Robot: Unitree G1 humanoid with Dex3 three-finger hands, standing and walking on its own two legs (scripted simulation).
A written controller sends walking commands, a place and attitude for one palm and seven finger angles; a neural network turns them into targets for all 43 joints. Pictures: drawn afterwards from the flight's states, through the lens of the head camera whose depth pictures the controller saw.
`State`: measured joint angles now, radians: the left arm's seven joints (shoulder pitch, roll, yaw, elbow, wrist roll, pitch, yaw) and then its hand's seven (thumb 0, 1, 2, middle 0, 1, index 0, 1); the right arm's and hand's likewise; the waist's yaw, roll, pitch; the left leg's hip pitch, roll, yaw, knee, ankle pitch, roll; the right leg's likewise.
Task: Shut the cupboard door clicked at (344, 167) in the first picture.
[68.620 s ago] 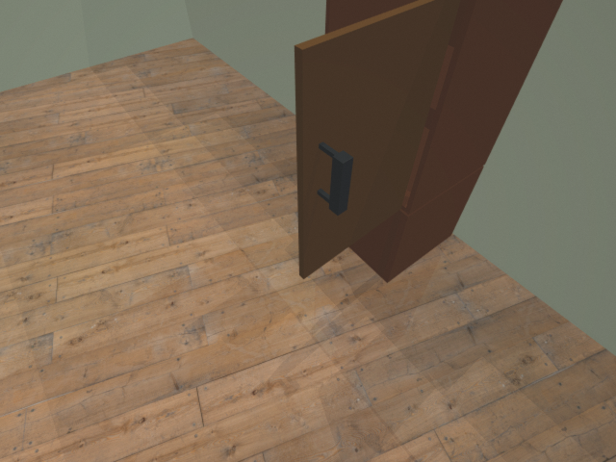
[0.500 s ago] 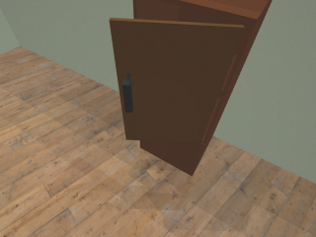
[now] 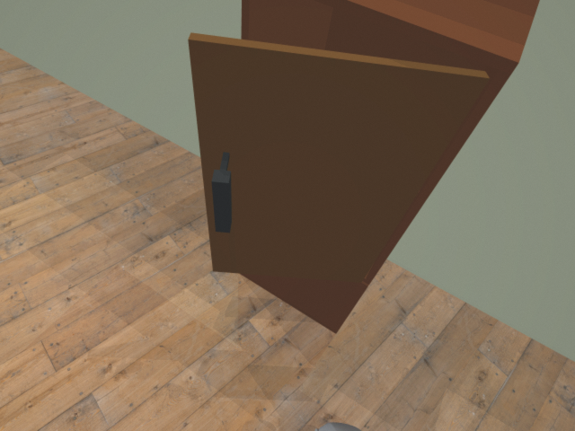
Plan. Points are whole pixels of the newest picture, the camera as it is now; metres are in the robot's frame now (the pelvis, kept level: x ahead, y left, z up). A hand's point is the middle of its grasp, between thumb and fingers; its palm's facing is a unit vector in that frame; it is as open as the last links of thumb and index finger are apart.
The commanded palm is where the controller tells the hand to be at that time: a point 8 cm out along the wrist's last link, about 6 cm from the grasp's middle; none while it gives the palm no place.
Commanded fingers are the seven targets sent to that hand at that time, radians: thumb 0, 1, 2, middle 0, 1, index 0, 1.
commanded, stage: shuffle to correct the standing spot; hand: left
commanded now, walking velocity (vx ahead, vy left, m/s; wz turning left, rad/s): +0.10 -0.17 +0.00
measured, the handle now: (224, 193) +0.47 +0.14 +0.01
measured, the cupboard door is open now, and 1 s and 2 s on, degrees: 30 30 30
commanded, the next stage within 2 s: come to a stop and stand still in 0.10 s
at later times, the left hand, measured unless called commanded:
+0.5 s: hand (225, 396) +0.19 +0.10 -0.17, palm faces +0.02 -0.98 -0.18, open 7.4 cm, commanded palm none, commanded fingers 0.00 0.90 0.90 -0.20 -0.30 -0.20 -0.30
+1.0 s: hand out of the picture -0.01 +0.17 -0.17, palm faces +0.10 -0.98 -0.16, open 7.4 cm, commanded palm none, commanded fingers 0.00 0.90 0.90 -0.20 -0.30 -0.20 -0.30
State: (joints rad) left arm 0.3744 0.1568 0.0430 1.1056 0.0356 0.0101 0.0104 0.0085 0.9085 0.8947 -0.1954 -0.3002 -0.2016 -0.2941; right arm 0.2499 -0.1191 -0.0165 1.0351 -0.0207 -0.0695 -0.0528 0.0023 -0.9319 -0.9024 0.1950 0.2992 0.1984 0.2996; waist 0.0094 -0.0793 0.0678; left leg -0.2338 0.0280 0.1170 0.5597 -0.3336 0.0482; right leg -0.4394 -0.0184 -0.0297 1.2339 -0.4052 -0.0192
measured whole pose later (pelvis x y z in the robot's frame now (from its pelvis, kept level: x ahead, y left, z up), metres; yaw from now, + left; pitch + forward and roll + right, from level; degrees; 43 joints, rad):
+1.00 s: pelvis +0.03 -0.02 +0.02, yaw +3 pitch +1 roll -2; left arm 0.33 0.24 0.07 1.08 0.03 0.06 0.00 0.01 0.91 0.90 -0.19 -0.30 -0.20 -0.29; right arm 0.28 -0.12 -0.02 1.02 -0.02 -0.02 -0.05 0.00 -0.94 -0.90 0.20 0.30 0.20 0.30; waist 0.01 -0.07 0.02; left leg -0.20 0.00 0.07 0.34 -0.16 0.07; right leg -0.40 -0.01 0.03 1.02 -0.32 0.06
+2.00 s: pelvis +0.04 -0.11 +0.01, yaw +4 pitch -1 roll +0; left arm 0.32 0.12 0.00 1.15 0.02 -0.01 0.02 0.01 0.91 0.89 -0.20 -0.30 -0.20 -0.29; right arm 0.22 -0.15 -0.01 1.15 -0.01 0.01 -0.05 0.00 -0.93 -0.90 0.19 0.30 0.20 0.30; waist 0.02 -0.02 0.04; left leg -0.17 0.09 0.05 0.41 -0.23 -0.07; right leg -0.09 0.02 -0.07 0.40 -0.30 -0.03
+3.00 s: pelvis -0.03 -0.08 -0.07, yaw +5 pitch +11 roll +0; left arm 0.36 0.23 0.17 0.25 -0.26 -0.57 -0.38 0.00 0.91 0.89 -0.37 -0.49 -0.38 -0.49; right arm 0.18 -0.25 -0.05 0.55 0.02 -0.30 0.01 0.01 -0.91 -0.90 0.20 0.30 0.20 0.30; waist -0.01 -0.06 -0.12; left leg -0.85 0.02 0.03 1.08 -0.42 0.01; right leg -0.79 -0.04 -0.04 1.10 -0.50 0.01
